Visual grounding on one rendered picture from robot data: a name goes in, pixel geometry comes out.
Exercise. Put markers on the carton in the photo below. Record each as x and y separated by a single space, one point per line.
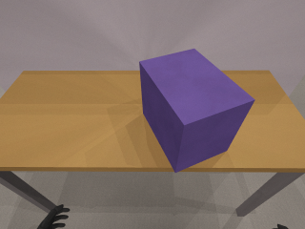
193 108

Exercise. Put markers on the table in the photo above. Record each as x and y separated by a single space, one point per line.
93 121

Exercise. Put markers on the robot left hand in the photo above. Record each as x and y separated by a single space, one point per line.
48 222

